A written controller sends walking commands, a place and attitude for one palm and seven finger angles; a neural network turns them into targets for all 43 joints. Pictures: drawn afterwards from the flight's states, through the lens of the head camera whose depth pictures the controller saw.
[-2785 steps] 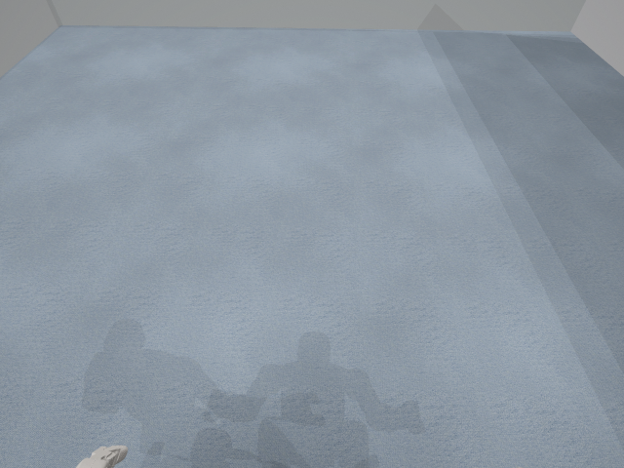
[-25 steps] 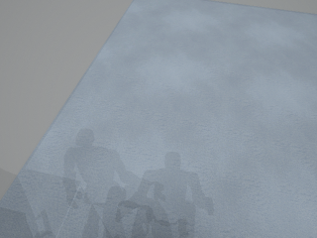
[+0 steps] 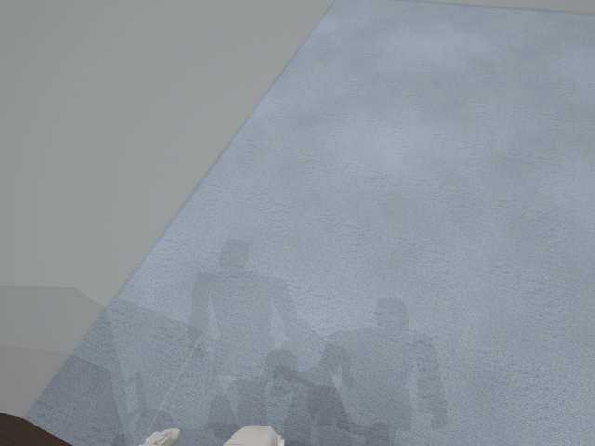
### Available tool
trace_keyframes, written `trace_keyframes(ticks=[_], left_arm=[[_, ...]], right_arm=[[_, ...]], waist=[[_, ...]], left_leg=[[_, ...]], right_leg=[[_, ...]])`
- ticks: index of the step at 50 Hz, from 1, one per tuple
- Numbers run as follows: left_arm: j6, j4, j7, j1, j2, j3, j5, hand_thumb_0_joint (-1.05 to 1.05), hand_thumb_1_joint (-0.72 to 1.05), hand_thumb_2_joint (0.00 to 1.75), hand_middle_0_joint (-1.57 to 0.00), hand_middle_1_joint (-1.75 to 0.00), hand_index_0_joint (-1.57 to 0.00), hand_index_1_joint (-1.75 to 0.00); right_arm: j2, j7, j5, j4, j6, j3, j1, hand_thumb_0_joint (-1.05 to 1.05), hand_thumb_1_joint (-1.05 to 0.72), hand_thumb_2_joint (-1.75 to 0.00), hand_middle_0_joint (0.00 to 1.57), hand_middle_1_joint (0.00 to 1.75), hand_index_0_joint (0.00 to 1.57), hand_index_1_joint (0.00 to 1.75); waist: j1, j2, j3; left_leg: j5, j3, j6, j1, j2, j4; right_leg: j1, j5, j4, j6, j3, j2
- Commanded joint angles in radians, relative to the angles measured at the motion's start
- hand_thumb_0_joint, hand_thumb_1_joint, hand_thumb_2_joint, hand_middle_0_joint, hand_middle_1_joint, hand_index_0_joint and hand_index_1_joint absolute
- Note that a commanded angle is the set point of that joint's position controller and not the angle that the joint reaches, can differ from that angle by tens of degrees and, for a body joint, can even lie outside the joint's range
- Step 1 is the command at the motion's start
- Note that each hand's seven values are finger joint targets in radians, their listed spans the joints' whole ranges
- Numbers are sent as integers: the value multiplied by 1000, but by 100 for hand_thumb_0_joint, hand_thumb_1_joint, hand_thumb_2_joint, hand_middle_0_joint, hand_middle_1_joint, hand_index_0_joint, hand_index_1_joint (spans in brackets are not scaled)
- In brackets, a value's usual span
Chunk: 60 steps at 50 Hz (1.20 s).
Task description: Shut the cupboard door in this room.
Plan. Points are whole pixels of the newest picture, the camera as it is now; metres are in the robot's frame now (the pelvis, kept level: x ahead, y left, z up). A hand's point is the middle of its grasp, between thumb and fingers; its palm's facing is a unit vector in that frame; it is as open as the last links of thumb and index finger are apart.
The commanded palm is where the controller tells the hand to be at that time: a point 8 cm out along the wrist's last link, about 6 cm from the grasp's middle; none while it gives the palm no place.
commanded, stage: turn or walk to find it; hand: left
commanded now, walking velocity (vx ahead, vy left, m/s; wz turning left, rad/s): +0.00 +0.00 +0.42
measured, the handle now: out of the picture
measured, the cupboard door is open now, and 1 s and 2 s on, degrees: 52 52 52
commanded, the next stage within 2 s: none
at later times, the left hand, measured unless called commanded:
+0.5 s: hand out of the picture -0.01 +0.25 -0.17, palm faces +0.27 -0.93 -0.24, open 7.4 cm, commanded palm none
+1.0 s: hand out of the picture +0.01 +0.21 -0.15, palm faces +0.43 -0.87 -0.24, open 7.3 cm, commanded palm none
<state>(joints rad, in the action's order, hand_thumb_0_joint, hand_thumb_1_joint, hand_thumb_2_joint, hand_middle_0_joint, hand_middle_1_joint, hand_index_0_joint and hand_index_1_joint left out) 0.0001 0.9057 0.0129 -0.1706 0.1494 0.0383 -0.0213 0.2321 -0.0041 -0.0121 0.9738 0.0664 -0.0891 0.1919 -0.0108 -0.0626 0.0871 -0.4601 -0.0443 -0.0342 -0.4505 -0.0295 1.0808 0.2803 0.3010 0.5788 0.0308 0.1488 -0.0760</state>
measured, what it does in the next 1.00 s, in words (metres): steps on the spot, turning left: left foot, then right foot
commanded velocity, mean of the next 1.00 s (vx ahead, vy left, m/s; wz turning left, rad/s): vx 0.00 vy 0.00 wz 0.42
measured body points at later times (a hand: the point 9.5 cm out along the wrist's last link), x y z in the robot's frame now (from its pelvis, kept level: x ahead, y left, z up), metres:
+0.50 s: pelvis +0.00 +0.04 +0.01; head +0.04 +0.06 +0.45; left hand -0.02 +0.30 -0.15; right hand +0.15 -0.18 -0.13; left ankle -0.04 +0.13 -0.73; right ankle +0.01 -0.11 -0.66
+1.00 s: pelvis +0.02 +0.01 +0.01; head +0.08 +0.01 +0.45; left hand -0.01 +0.25 -0.13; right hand +0.18 -0.20 -0.15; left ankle -0.06 +0.13 -0.68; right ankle +0.06 -0.10 -0.73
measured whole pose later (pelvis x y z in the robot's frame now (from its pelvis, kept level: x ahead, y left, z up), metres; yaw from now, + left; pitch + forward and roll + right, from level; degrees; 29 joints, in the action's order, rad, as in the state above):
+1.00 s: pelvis +0.02 +0.01 +0.01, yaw +25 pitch +1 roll +2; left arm 0.00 0.92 0.01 -0.20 0.17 0.04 -0.03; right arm 0.23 -0.01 -0.01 0.98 0.07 -0.08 0.18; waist 0.00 0.00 0.09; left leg -0.46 0.02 -0.06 -0.40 0.03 0.89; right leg 0.24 0.29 0.52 0.00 0.21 -0.13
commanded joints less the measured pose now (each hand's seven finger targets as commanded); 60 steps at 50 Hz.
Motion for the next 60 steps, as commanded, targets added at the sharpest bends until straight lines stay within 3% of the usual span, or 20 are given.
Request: trace_keyframes(ticks=[1, 10, 14, 15, 16, 17, 23, 30, 33, 35, 36, 37, 40, 43, 49, 53, 54, 55, 56, 60], left_arm=[[18, -64, 21, -30, 200, 55, -5, 0, 90, 90, -20, -30, -20, -30], [13, -1, 15, -152, 251, 74, -10, 0, 90, 90, -20, -30, -20, -30], [3, 2, 12, -109, 255, 77, 6, 0, 90, 90, -20, -30, -20, -30], [-5, -12, 7, -120, 210, 69, 11, 0, 90, 90, -20, -30, -20, -30], [-11, -48, 0, -102, 146, 44, 13, 0, 90, 90, -20, -30, -20, -30], [-24, -57, 9, -26, 156, 38, 2, 0, 90, 90, -20, -30, -20, -30], [-24, 1, -8, -50, 147, 43, 8, 0, 90, 90, -20, -30, -20, -30], [-21, -34, -3, -5, 135, 34, 13, 0, 90, 90, -20, -30, -20, -30], [-7, -26, -1, -70, 136, 36, 16, 0, 90, 90, -20, -30, -20, -30], [18, -11, 8, -140, 207, 47, 6, 0, 90, 90, -20, -30, -20, -30], [25, -8, 16, -169, 287, 64, -7, 0, 90, 90, -20, -30, -20, -30], [23, -16, 16, -181, 296, 65, 2, 0, 90, 90, -20, -30, -20, -30], [13, -54, 24, -26, 215, 57, 3, 0, 90, 90, -20, -30, -20, -30], [18, -62, 21, -34, 204, 55, -5, 0, 90, 90, -20, -30, -20, -30], [12, -20, 15, -129, 259, 73, -9, 0, 90, 90, -20, -30, -20, -30], [2, -14, 13, -97, 265, 78, 2, 0, 90, 90, -20, -30, -20, -30], [-5, -22, 9, -98, 238, 74, 9, 0, 90, 90, -20, -30, -20, -30], [-12, -46, 3, -109, 173, 61, 14, 0, 90, 90, -20, -30, -20, -30], [-16, -77, 3, -65, 142, 41, 9, 0, 90, 90, -20, -30, -20, -30], [-20, -26, -7, -13, 153, 48, 7, 0, 90, 90, -20, -30, -20, -30]], right_arm=[[42, -16, -5, -62, -14, -8, 17, 0, -90, -90, 20, 30, 20, 30], [19, -13, 6, -88, -35, 19, -84, 0, -90, -90, 20, 30, 20, 30], [54, -11, 3, -63, -54, 16, 28, 0, -90, -90, 20, 30, 20, 30], [128, -9, -3, -66, -62, -1, 51, 0, -90, -90, 20, 30, 20, 30], [224, -2, -5, -70, -59, -25, 92, 0, -90, -90, 20, 30, 20, 30], [224, 10, -5, -48, -53, -27, 116, 0, -90, -90, 20, 30, 20, 30], [141, 29, -6, -69, -68, 1, 6, 0, -90, -90, 20, 30, 20, 30], [149, 22, -12, -72, -55, -12, 14, 0, -90, -90, 20, 30, 20, 30], [148, 21, -10, -82, -52, -18, -12, 0, -90, -90, 20, 30, 20, 30], [95, 10, 5, -87, -56, -14, 8, 0, -90, -90, 20, 30, 20, 30], [29, 4, 7, -114, -59, -1, 13, 0, -90, -90, 20, 30, 20, 30], [72, 9, 5, -120, -40, -12, -9, 0, -90, -90, 20, 30, 20, 30], [66, -5, -2, -74, -21, -17, 4, 0, -90, -90, 20, 30, 20, 30], [41, -14, -3, -63, -19, -4, 14, 0, -90, -90, 20, 30, 20, 30], [19, -16, 6, -90, -35, 17, -69, 0, -90, -90, 20, 30, 20, 30], [40, -13, 3, -73, -49, 15, 17, 0, -90, -90, 20, 30, 20, 30], [85, -14, 0, -69, -58, 4, 55, 0, -90, -90, 20, 30, 20, 30], [187, -9, -8, -77, -63, -20, 91, 0, -90, -90, 20, 30, 20, 30], [240, -2, -3, -71, -53, -31, 132, 0, -90, -90, 20, 30, 20, 30], [142, 28, -11, -75, -65, -2, 21, 0, -90, -90, 20, 30, 20, 30]], waist=[[10, 228, -75], [77, 266, -130], [2, 184, -184], [-9, -18, -204], [-36, -253, -179], [-65, -216, -162], [7, -68, -112], [-9, -111, -91], [23, -101, -131], [53, 67, -181], [62, 331, -179], [75, 306, -168], [10, 210, -62], [13, 238, -85], [69, 269, -117], [14, 225, -150], [-11, 113, -177], [-27, -182, -194], [-51, -226, -189], [-4, -106, -105]], left_leg=[[55, 10, -26, -49, 52, 68], [-18, 99, -21, 30, 50, -328], [255, 121, 3, 298, 59, -677], [394, -70, 61, 444, 204, -745], [721, -337, 198, 501, 438, -761], [669, -326, 255, 419, 451, -767], [743, -124, 190, 386, 267, -726], [696, -187, 193, 298, 252, -694], [704, -209, 164, 272, 221, -619], [434, -141, 71, 104, 123, -452], [-33, 7, 6, -91, -26, -229], [-174, -35, 6, -62, -6, -42], [-6, -44, -6, -87, 55, 159], [26, 20, -27, -52, 55, 32], [-9, 104, -23, 25, 41, -291], [204, 140, -8, 231, 41, -588], [328, 72, 16, 364, 97, -684], [584, -259, 123, 482, 336, -724], [720, -341, 239, 447, 463, -752], [670, -182, 204, 337, 304, -733]], right_leg=[[-82, -257, -271, 63, -146, -249], [-241, -493, -191, 103, -102, -295], [-115, -381, -25, 7, -5, -262], [62, -160, 141, -54, 45, -172], [291, 338, 323, -114, 44, -56], [281, 363, 433, -103, -56, -58], [279, 123, 478, -118, -98, -29], [137, 137, 219, -117, -68, 18], [3, 9, -7, -106, -52, 44], [-255, -254, -223, -69, -161, -92], [-359, -482, -228, 44, -394, -350], [-218, -495, -250, 124, -417, -431], [-82, -312, -259, 101, -254, -305], [-113, -350, -248, 74, -133, -257], [-209, -507, -183, 95, -93, -280], [-128, -402, -55, 20, -15, -263], [-22, -288, 62, -27, 22, -224], [209, 118, 268, -100, 67, -85], [275, 389, 411, -109, -2, -47], [293, 167, 536, -104, -112, -46]])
